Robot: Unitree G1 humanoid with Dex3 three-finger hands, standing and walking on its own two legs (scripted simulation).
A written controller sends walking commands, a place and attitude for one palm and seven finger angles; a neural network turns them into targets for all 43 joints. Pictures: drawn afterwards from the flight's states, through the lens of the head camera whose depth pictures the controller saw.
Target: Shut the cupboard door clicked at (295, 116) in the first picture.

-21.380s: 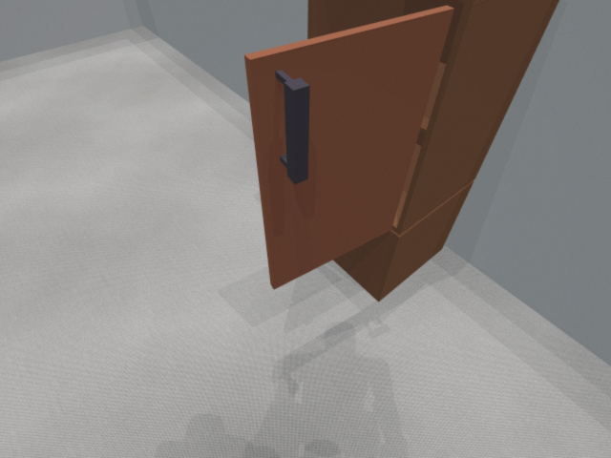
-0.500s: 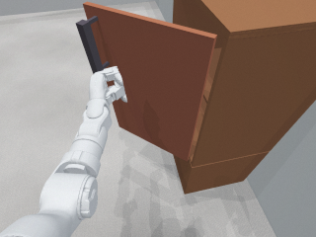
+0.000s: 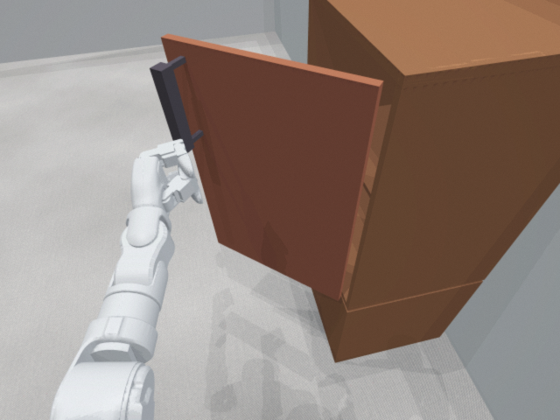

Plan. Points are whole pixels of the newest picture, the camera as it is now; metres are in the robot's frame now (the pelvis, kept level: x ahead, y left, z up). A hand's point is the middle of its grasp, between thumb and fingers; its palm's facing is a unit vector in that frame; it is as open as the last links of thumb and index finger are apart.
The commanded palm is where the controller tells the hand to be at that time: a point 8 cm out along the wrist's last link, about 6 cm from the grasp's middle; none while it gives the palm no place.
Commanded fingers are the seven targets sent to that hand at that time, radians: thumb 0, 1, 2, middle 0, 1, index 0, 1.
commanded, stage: draw the hand back to the body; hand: left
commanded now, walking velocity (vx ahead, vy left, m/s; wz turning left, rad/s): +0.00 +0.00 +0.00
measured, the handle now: (182, 106) +0.63 +0.18 +0.15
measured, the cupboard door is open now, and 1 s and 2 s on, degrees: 47 47 47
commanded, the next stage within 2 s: step back with the hand held close in 1.34 s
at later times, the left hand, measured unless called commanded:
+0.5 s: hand (102, 272) +0.27 +0.21 +0.14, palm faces +0.21 -0.95 -0.21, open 3.2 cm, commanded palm +0.23 +0.25 +0.17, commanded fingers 0.00 0.90 0.90 -0.81 -0.96 -0.81 -0.96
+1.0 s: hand out of the picture +0.18 +0.30 +0.17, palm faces +0.45 -0.77 -0.45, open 6.4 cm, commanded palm +0.14 +0.33 +0.19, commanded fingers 0.00 0.90 0.90 -0.20 -0.30 -0.20 -0.30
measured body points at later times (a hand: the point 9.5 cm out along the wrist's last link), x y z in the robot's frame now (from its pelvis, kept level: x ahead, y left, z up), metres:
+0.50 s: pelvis +0.00 +0.02 +0.01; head -0.01 +0.00 +0.46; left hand +0.25 +0.26 +0.16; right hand +0.22 -0.18 -0.06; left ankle -0.01 +0.09 -0.73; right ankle -0.02 -0.09 -0.73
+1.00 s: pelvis +0.01 +0.03 +0.01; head -0.01 +0.00 +0.46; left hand +0.15 +0.34 +0.19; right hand +0.19 -0.20 -0.08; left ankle -0.01 +0.09 -0.73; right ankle -0.02 -0.09 -0.73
